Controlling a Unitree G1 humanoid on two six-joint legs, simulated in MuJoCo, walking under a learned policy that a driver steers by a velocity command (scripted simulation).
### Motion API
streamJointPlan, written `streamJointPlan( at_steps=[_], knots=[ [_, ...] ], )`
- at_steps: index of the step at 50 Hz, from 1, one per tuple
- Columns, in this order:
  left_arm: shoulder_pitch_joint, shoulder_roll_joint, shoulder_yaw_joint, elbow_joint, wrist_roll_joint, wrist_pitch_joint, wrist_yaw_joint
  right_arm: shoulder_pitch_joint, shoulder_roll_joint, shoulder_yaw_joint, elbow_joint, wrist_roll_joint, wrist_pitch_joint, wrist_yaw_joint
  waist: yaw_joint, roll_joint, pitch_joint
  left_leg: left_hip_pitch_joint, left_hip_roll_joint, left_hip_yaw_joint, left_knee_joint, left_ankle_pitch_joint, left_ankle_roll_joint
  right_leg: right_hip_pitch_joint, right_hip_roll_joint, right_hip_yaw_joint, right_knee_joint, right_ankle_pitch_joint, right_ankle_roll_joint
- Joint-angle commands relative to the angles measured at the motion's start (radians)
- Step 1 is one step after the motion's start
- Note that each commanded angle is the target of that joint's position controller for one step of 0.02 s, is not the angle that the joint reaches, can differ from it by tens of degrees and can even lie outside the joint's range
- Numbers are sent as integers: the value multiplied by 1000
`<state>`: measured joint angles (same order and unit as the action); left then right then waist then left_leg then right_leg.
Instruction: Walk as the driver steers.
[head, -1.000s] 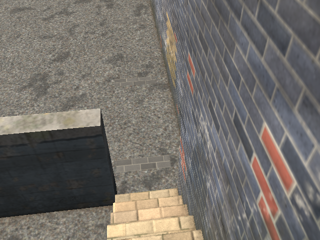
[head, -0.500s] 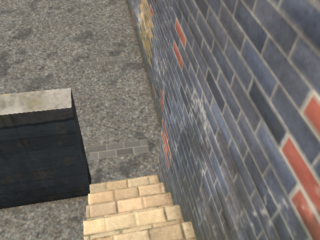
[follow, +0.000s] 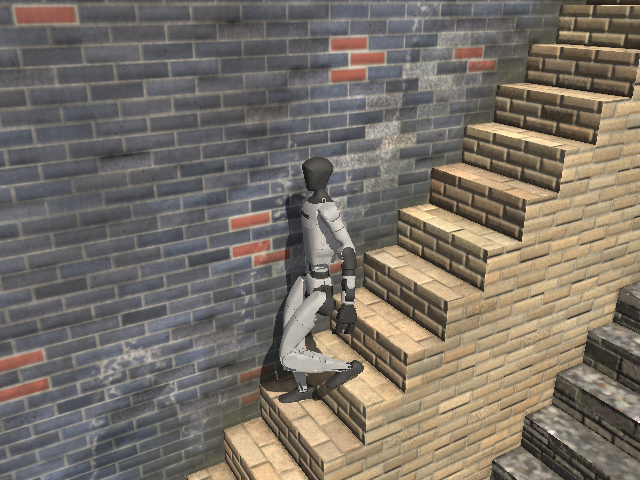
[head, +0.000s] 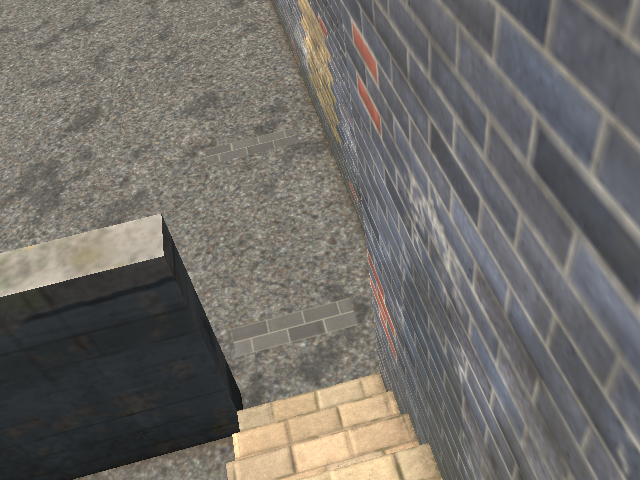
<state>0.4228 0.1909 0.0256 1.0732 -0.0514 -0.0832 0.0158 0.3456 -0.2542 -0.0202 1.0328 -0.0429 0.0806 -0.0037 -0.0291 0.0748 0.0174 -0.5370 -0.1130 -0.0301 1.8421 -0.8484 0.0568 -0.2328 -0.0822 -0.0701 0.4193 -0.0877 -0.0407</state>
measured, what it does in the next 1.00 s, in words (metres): steps on the spot: left foot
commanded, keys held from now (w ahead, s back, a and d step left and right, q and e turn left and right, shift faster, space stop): no key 1.00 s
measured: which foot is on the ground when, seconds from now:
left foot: up 0.00-0.22, down 0.24-1.00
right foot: down 0.00-1.00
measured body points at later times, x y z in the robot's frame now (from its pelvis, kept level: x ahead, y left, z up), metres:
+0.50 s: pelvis +0.05 +0.06 -0.01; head +0.05 +0.06 +0.44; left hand +0.04 +0.32 -0.16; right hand +0.13 -0.17 -0.15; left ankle +0.01 +0.18 -0.75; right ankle +0.05 -0.11 -0.75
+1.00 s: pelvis +0.05 +0.06 -0.01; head +0.06 +0.05 +0.44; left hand +0.01 +0.29 -0.16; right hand +0.16 -0.15 -0.15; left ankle +0.01 +0.18 -0.75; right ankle +0.05 -0.11 -0.75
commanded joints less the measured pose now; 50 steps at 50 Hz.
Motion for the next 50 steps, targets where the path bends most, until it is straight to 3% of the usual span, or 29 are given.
streamJointPlan(
  at_steps=[1,2,3,4,5,7,8,9,10,11,12,13,14,15,16,18,19,20,22,26,28,29,32,34,37,38,42,44,50],
  knots=[
    [49,97,-41,-65,-12,-20,51,-41,-13,10,-106,-17,50,4,6,-288,-5,-220,49,-103,-64,354,-53,-46,-398,321,-60,221,-245],
    [27,85,-50,-59,2,-22,67,-129,-21,11,-140,-29,62,-8,4,-251,49,-219,56,-151,-170,539,-79,-132,-360,261,-42,168,-199],
    [17,86,-60,-70,7,-19,72,-137,-11,9,-144,-16,65,-9,0,-260,25,-189,27,-88,-126,529,-93,-157,-323,208,-7,237,-167],
    [84,47,-80,-63,-17,-22,78,-101,16,20,-115,-28,78,4,-7,-162,36,-140,19,-124,-288,697,-104,-189,-269,157,9,215,-151],
    [45,50,-88,-67,-24,-28,84,-104,57,37,-139,-36,89,20,-34,-205,49,-108,34,-128,-444,795,-130,-227,-264,156,6,159,-132],
    [-23,67,-95,-88,10,-22,63,-122,72,58,-157,-18,87,49,-30,-255,20,119,80,-69,-882,778,-120,-258,-198,96,-49,-107,-47],
    [-41,96,-94,-111,6,-24,47,-87,57,51,-125,-16,80,54,-19,-305,-26,383,27,25,-836,799,-112,-393,-182,46,-86,-193,-14],
    [-75,122,-98,-123,-2,-28,39,-62,44,36,-105,-9,80,53,-24,-385,-51,528,7,34,-601,825,-117,-500,-206,84,-117,-217,-34],
    [-140,117,-101,-139,-12,-26,29,-60,41,38,-119,-5,75,58,-58,-388,-15,506,51,5,-670,770,-110,-511,-208,74,-102,-278,-38],
    [-130,104,-98,-135,19,-9,18,-97,38,50,-156,0,58,70,-52,-353,64,407,83,-3,-1091,598,-79,-392,-162,36,-88,-364,-15],
    [-30,131,-81,-105,54,7,14,-101,28,47,-133,1,35,63,-26,-274,79,457,86,-41,-1250,547,-73,-320,-151,60,-24,-240,-16],
    [62,138,-70,-73,74,33,14,-94,10,46,-140,2,18,56,0,-200,122,409,139,-108,-1570,474,-56,-179,-169,97,27,-144,-10],
    [137,144,-54,-67,59,34,13,-120,-51,31,-133,-14,1,41,74,-45,123,494,215,-194,-1474,894,-56,-193,-149,67,105,7,36],
    [195,148,-43,-64,37,22,10,-129,-70,28,-143,-9,-10,24,116,17,62,613,255,-216,-1334,1299,-45,-248,-147,46,133,74,61],
    [209,118,-44,-45,11,23,2,-164,-37,29,-132,19,-11,24,116,47,48,444,243,-216,-1320,1262,-17,-112,-125,28,-6,-95,97],
    [84,123,-27,-34,13,46,-12,-108,18,44,-139,22,-26,48,30,7,58,401,240,-232,-1445,1148,-10,-24,-76,-15,17,-203,116],
    [40,77,-33,-60,21,60,-20,-110,-6,41,-132,23,-31,52,59,39,56,408,226,-210,-1447,1115,-12,5,-87,-17,-12,-173,119],
    [7,61,-35,-72,24,68,-23,-127,-16,38,-148,20,-32,51,62,23,61,416,219,-207,-1452,1058,-14,0,-85,-26,-30,-160,121],
    [-11,92,-27,-70,37,76,-14,-123,-22,33,-166,27,-41,44,55,-5,55,408,213,-216,-1472,1008,-1,27,-92,-27,-49,-133,129],
    [-21,102,-28,-67,33,81,-7,-103,-22,33,-178,27,-59,36,54,5,13,430,210,-215,-1489,1053,12,77,-101,-43,-66,-110,137],
    [-21,107,-27,-61,24,94,-4,-71,-28,31,-190,14,-81,53,51,-36,3,441,215,-208,-1492,1085,13,106,-86,-46,-80,-83,132],
    [-35,94,-32,-66,20,98,-2,-82,-25,28,-193,23,-81,50,57,-15,8,436,210,-201,-1491,1121,3,101,-94,-48,-73,-60,136],
    [-13,105,-31,-56,21,97,1,-68,-19,27,-201,19,-81,47,59,-25,-5,434,204,-192,-1490,1118,-3,117,-109,-45,-49,-12,139],
    [-10,135,-21,-42,21,96,-1,-54,-29,23,-213,6,-82,49,51,-71,-21,429,202,-186,-1476,1085,-4,127,-117,-40,-15,34,136],
    [-18,127,-18,-46,26,95,-7,-59,-29,22,-222,14,-83,45,55,-90,-18,388,191,-168,-1454,1012,-18,127,-132,-23,8,97,130],
    [-15,87,-31,-48,23,96,-7,-72,-11,26,-214,17,-76,46,61,-29,5,395,182,-175,-1480,1014,-11,100,-131,-34,-22,44,134],
    [-10,106,-24,-51,34,93,-5,-80,-15,23,-222,20,-69,45,58,-83,35,396,192,-178,-1471,964,-16,72,-124,-27,-34,6,140],
    [-3,93,-27,-44,26,91,-5,-79,-14,21,-220,10,-68,49,58,-54,35,404,185,-182,-1486,951,-9,64,-126,-36,-42,-12,139],
    [6,93,-20,-32,30,88,-7,-83,-7,18,-222,3,-62,53,58,-84,44,385,181,-175,-1492,851,-9,61,-129,-27,-45,-28,132]
  ],
)
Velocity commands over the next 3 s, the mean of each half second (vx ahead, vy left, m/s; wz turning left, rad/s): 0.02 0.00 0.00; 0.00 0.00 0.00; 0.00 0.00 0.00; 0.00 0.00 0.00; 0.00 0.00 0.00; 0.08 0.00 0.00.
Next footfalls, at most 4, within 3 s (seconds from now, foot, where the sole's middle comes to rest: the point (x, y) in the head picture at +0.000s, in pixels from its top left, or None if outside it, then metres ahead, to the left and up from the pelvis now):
0.24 left None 0.05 0.18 -0.79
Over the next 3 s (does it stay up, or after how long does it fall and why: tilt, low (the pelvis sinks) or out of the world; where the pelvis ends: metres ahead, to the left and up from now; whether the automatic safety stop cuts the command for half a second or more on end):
stays up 0.08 0.04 -0.03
